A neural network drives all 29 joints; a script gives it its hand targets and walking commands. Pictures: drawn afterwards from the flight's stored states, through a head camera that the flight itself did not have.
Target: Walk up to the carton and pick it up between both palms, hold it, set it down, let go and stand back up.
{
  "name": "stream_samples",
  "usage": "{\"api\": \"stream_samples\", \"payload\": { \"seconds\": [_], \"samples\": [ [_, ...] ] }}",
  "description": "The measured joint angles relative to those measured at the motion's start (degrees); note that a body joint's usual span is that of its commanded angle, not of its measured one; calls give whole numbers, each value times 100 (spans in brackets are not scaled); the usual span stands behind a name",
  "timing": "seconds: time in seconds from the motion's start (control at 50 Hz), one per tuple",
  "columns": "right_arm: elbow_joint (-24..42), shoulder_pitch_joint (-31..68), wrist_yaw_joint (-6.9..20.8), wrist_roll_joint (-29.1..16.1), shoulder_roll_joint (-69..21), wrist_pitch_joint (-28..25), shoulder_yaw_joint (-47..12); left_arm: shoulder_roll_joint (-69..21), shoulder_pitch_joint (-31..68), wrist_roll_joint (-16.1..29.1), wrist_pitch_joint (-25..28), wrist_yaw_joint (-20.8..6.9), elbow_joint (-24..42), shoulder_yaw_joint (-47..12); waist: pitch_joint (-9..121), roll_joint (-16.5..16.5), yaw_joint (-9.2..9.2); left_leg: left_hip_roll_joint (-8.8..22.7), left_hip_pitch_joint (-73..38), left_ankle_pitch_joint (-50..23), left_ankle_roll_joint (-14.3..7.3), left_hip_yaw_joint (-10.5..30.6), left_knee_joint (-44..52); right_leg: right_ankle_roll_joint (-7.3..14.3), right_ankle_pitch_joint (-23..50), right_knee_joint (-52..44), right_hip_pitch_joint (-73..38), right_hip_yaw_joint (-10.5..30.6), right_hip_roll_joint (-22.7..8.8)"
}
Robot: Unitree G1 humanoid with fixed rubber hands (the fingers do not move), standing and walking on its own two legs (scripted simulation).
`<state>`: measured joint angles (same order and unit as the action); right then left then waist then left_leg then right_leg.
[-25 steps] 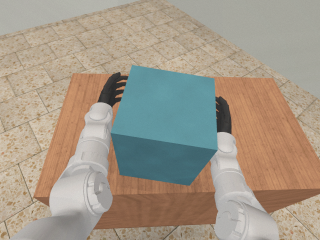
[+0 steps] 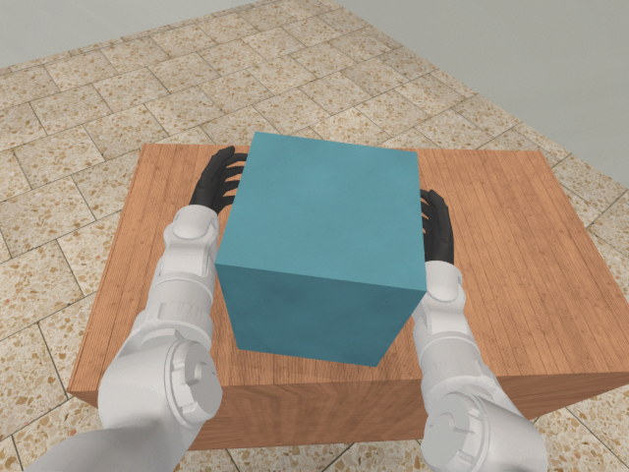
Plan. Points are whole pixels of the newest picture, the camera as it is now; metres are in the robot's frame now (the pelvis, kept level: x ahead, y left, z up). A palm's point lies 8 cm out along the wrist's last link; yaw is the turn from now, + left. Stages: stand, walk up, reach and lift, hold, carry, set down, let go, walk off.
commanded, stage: set down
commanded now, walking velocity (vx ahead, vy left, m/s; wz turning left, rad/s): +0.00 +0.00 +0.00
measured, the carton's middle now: (320, 258) +0.38 +0.01 +0.01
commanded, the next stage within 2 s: none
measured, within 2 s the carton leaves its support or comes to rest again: neither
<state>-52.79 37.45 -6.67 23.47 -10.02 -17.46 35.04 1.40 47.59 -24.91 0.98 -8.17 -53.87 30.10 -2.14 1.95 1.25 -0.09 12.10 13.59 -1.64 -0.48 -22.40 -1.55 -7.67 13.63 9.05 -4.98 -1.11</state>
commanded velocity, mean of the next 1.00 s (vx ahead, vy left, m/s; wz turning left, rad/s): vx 0.00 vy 0.00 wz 0.00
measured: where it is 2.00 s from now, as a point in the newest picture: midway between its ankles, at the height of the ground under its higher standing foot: outside the picture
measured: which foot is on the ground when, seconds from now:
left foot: down 0.00-1.00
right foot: down 0.00-1.00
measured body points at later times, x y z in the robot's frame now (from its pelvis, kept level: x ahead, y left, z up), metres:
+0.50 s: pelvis -0.01 +0.00 -0.01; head +0.05 +0.03 +0.44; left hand +0.44 +0.16 +0.04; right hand +0.38 -0.16 +0.02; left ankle -0.03 +0.09 -0.75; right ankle -0.01 -0.14 -0.75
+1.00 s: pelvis -0.04 -0.01 -0.02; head +0.00 +0.02 +0.43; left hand +0.44 +0.18 +0.10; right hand +0.39 -0.22 +0.09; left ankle -0.03 +0.09 -0.75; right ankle -0.01 -0.14 -0.75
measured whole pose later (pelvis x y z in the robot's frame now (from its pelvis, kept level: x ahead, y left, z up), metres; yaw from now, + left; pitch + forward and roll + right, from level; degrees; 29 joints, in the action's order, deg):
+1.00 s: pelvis -0.04 -0.01 -0.02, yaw -2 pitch +15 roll -2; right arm -75.8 56.3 -7.7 -22.4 11.8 -8.3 -3.1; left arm 21.0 64.9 20.3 11.9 -1.7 -88.4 -10.2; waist 11.5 1.0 4.4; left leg 1.2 35.0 14.9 -1.2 -1.7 -35.2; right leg -0.6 -10.0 29.2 33.9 -3.6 -0.6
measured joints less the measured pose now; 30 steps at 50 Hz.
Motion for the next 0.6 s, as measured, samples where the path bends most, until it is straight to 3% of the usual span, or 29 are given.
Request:
{"api": "stream_samples", "payload": {
  "seconds": [0.28,0.36,0.5,0.6],
  "samples": [
    [-195,115,-81,24,51,-179,18,61,119,-26,130,-14,-184,92,-34,-7,-25,2,46,-38,-1,-26,16,4,18,37,79,23,-2],
    [-503,204,-111,-149,208,-283,-208,191,116,113,252,117,-349,-75,-14,1,-23,22,80,-24,4,-68,-17,7,18,73,133,63,14],
    [-1715,534,-389,-1812,799,-100,-1660,797,254,1649,743,776,-1533,-1383,325,-9,40,126,823,104,18,-155,-451,28,-41,464,901,154,93],
    [-2097,752,-429,-2465,978,-125,-2191,1101,574,2451,1335,945,-2606,-2119,808,-88,111,174,1620,205,40,-161,-860,42,-137,873,1706,166,120]
  ]
}}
